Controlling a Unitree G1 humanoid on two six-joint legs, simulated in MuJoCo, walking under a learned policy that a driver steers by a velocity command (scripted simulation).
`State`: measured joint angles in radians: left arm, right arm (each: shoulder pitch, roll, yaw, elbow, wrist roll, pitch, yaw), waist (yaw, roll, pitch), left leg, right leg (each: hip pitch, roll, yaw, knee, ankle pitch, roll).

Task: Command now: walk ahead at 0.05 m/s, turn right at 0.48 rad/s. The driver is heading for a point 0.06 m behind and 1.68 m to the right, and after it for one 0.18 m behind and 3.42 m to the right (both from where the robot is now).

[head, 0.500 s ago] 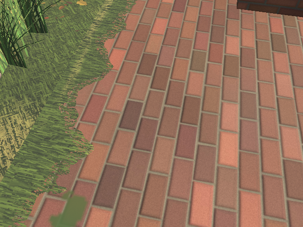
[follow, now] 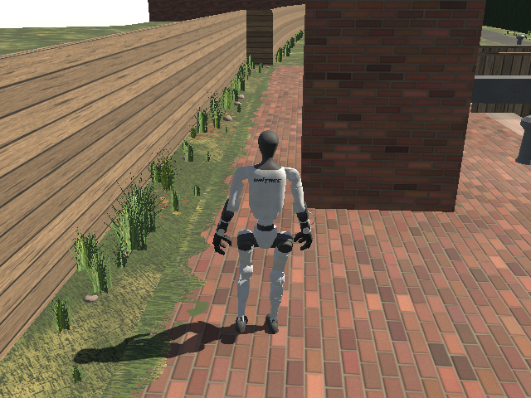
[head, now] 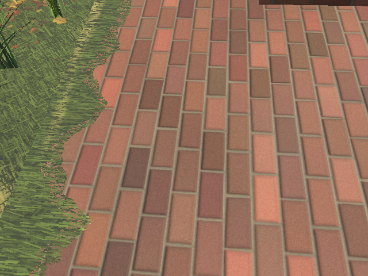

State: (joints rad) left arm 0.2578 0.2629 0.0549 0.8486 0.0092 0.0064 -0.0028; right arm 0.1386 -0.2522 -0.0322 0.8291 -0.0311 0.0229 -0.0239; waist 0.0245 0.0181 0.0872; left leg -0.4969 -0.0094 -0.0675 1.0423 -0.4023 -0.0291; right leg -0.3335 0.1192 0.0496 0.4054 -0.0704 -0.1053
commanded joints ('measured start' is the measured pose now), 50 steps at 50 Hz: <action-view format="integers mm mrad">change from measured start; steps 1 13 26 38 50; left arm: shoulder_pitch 17 -39 -70 -67 38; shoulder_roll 161 170 125 99 189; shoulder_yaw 45 68 47 23 41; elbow -61 -85 -98 -148 -122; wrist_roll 5 10 7 -1 2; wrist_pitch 5 44 70 55 -2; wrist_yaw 6 -4 -34 -35 -9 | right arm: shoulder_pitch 79 119 128 86 24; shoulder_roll -87 -99 -163 -216 -152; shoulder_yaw -21 -13 -32 -66 -52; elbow -30 -57 -107 -96 -128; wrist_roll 2 39 7 17 -14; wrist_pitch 17 -24 -26 -13 -5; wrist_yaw -9 -32 -26 8 47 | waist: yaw -17 -34 -54 -6 4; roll -120 -158 126 129 -114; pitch -149 -131 -100 -138 -39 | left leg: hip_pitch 17 261 524 348 -161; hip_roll -9 -80 243 283 55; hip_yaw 18 -3 -57 100 40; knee -65 -533 -693 -509 -91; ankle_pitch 24 24 721 565 121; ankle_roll -16 53 234 152 -16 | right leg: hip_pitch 83 50 -280 152 289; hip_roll -235 -198 -52 -68 -262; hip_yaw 317 504 -2 -128 362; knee -159 -134 654 35 -251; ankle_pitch -82 -166 -355 -201 -360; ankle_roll -110 -44 180 75 -131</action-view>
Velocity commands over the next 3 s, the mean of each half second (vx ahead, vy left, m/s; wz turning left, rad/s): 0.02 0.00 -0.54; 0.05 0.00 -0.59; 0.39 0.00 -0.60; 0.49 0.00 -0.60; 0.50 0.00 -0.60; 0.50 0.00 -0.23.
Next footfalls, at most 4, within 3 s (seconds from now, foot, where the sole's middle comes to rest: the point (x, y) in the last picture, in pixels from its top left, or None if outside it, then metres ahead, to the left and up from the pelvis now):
0.30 left None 0.08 0.13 -0.77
0.78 right None -0.02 -0.06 -0.77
1.30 left None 0.25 -0.02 -0.77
1.80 right None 0.26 -0.39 -0.77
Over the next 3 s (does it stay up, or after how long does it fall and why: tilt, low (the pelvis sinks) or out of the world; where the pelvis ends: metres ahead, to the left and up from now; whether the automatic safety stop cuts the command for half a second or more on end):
stays up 0.35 -0.85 0.00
